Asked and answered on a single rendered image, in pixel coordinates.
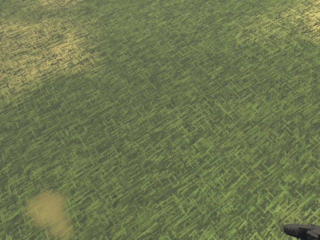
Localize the right robot hand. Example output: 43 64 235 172
283 223 320 240

